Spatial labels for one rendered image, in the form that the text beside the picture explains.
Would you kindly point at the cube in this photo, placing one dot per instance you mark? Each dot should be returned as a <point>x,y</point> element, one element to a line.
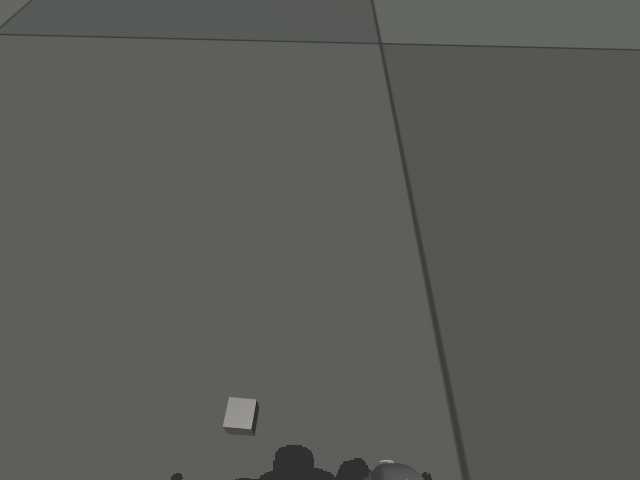
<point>241,416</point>

